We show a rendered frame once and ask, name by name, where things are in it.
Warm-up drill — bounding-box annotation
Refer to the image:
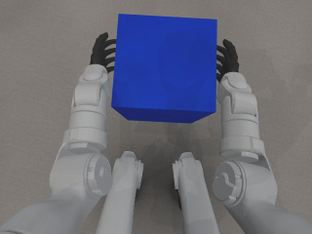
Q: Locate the robot right foot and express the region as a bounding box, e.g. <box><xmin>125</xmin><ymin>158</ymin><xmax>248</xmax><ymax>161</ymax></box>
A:
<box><xmin>176</xmin><ymin>189</ymin><xmax>181</xmax><ymax>209</ymax></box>

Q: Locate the robot right hand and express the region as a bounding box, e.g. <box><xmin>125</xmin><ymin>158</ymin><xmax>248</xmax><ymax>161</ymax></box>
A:
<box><xmin>216</xmin><ymin>39</ymin><xmax>240</xmax><ymax>83</ymax></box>

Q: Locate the right robot forearm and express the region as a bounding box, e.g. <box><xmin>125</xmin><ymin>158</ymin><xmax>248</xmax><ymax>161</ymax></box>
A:
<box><xmin>216</xmin><ymin>71</ymin><xmax>274</xmax><ymax>176</ymax></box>

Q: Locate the carton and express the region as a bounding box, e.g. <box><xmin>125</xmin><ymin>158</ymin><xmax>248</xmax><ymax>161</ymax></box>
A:
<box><xmin>111</xmin><ymin>14</ymin><xmax>217</xmax><ymax>124</ymax></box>

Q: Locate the robot left upper arm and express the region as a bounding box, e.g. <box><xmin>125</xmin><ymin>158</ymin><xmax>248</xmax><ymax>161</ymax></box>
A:
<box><xmin>0</xmin><ymin>152</ymin><xmax>113</xmax><ymax>234</ymax></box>

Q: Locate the robot right upper arm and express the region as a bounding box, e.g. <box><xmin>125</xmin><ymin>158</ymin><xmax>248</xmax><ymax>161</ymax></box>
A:
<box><xmin>212</xmin><ymin>160</ymin><xmax>312</xmax><ymax>234</ymax></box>

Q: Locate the robot left hand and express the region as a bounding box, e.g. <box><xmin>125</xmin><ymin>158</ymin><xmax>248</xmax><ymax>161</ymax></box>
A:
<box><xmin>90</xmin><ymin>32</ymin><xmax>117</xmax><ymax>73</ymax></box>

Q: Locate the robot left thigh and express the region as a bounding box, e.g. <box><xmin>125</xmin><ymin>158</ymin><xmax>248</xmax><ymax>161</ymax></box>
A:
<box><xmin>95</xmin><ymin>156</ymin><xmax>143</xmax><ymax>234</ymax></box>

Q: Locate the left robot forearm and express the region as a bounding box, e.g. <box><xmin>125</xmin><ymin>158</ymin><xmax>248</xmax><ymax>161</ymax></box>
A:
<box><xmin>49</xmin><ymin>64</ymin><xmax>111</xmax><ymax>190</ymax></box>

